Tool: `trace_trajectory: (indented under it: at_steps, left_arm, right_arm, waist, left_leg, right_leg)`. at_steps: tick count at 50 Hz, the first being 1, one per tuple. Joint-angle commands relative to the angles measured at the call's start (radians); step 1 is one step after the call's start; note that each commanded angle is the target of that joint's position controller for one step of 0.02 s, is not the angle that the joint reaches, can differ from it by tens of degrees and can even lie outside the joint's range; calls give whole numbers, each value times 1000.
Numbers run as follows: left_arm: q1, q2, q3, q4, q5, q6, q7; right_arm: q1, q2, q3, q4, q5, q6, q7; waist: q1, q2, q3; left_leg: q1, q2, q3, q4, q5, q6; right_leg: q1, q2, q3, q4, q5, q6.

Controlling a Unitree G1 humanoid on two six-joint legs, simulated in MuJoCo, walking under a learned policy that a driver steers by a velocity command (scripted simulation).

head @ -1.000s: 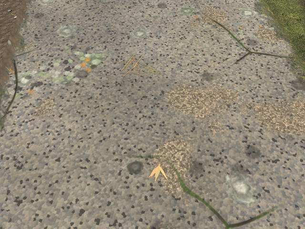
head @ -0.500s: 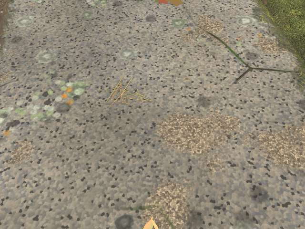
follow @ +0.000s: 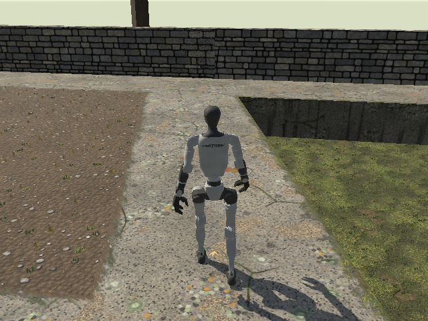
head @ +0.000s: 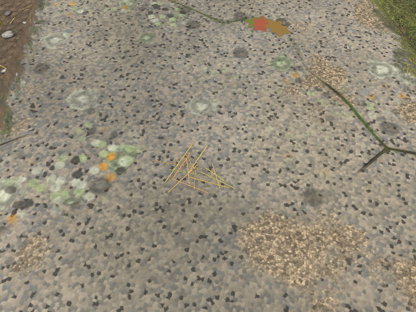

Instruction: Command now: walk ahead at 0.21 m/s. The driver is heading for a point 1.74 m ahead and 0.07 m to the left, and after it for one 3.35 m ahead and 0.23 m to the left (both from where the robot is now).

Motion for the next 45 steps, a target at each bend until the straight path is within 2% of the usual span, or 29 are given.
trace_trajectory:
  at_steps: [1, 2, 3, 4, 6, 8, 11, 14, 15, 16, 17, 18, 19, 20, 22, 27, 32, 45]
  left_arm:
    - [175, 87, 5, -1, -21, -18, -9]
    - [67, 114, 14, -33, -36, -10, -4]
    - [4, 106, 16, -45, -28, 4, 7]
    - [-15, 97, 22, -48, -15, 22, 20]
    - [20, 53, 18, -39, -5, 49, 31]
    - [25, 32, 13, -34, -2, 57, 41]
    - [-21, 50, 15, -36, 1, 70, 42]
    - [-48, 48, 16, -28, 12, 74, 34]
    - [-56, 51, 16, -28, 22, 73, 32]
    - [-61, 66, 15, -33, 27, 71, 32]
    - [-76, 125, 25, -32, 16, 68, 36]
    - [-82, 122, 30, -14, 5, 62, 32]
    - [-94, 85, 22, -11, 7, 53, 29]
    - [-111, 68, 17, -7, 12, 45, 27]
    - [-125, 60, 16, -4, 9, 30, 25]
    - [-91, 63, 13, 22, 2, 24, 26]
    - [-84, 60, 9, 37, 0, 32, 28]
    - [-91, 41, 3, 62, 1, 47, 30]
  right_arm:
    - [331, -180, -39, 39, 13, 19, -1]
    - [229, -159, -31, 21, 22, 24, -4]
    - [141, -124, -16, 6, 16, 27, -8]
    - [80, -94, -6, -1, 8, 28, -11]
    - [42, -89, -4, 9, -15, 32, -12]
    - [40, -96, -5, 19, -21, 31, -20]
    - [58, -116, -6, 34, -8, 42, -33]
    - [44, -104, 2, 45, 10, 61, -40]
    - [68, -87, 8, 58, 13, 64, -41]
    - [96, -78, 11, 71, 12, 67, -40]
    - [132, -87, 5, 74, 10, 69, -41]
    - [136, -89, 3, 75, 9, 75, -48]
    - [129, -90, 3, 77, 8, 78, -52]
    - [133, -80, 4, 81, 9, 81, -55]
    - [147, -76, 4, 95, 5, 85, -56]
    - [135, -74, 2, 113, 12, 85, -50]
    - [142, -76, 1, 136, 16, 93, -53]
    - [152, -83, 0, 179, 19, 104, -63]
  waist:
    - [-115, 157, -475]
    - [-100, 112, -320]
    - [-76, 48, -221]
    - [-46, 42, -165]
    - [-5, 101, -141]
    - [3, 117, -148]
    - [-16, 109, -166]
    - [-3, 93, -100]
    - [-5, 75, -70]
    - [-16, 46, -38]
    - [-62, -30, -5]
    - [-67, -97, 14]
    - [-65, -111, 17]
    - [-73, -123, 7]
    - [-76, -109, -14]
    - [-55, -47, -60]
    - [-51, -17, -63]
    - [-54, -14, -29]
  left_leg:
    - [774, 376, -487, -49, 628, 292]
    - [632, 334, -386, -95, 465, 246]
    - [475, 287, -316, -144, 351, 211]
    - [331, 258, -265, -189, 270, 190]
    - [167, 208, -190, -246, 195, 172]
    - [133, 187, -142, -257, 194, 181]
    - [140, 191, -154, -285, -39, 173]
    - [78, 154, -155, -299, -381, 114]
    - [68, 133, -155, -295, -459, 78]
    - [67, 108, -149, -273, -492, 39]
    - [80, 56, -108, -246, -455, 11]
    - [162, 16, -53, -207, -381, -5]
    - [229, 13, -42, -165, -318, -8]
    - [266, 13, -35, -143, -268, -3]
    - [286, 10, -25, -117, -189, 3]
    - [307, 17, -23, -90, -46, 6]
    - [324, 19, -21, -73, 16, 1]
    - [329, 24, -27, -75, 11, -6]
  right_leg:
    - [-433, 21, 153, 631, -204, 18]
    - [-506, -21, 111, 628, -141, 16]
    - [-494, -65, 83, 573, -69, 24]
    - [-431, -98, 85, 501, -11, 28]
    - [-281, -104, 63, 375, 61, 30]
    - [-220, -97, 46, 235, 87, 30]
    - [-158, -92, 38, 90, 203, 26]
    - [-73, -69, 7, -82, 315, 5]
    - [-58, -77, 16, -143, 335, -9]
    - [-62, -114, 56, -208, 347, -27]
    - [-115, -130, 65, -212, 285, -47]
    - [-227, -111, 67, -244, 139, -52]
    - [-277, -106, 70, -279, 106, -40]
    - [-289, -106, 71, -295, 128, -24]
    - [-254, -101, 66, -284, 213, -10]
    - [-169, -89, 47, -232, 382, -17]
    - [-146, -79, 36, -217, 437, -20]
    - [-135, -61, 16, -228, 418, -15]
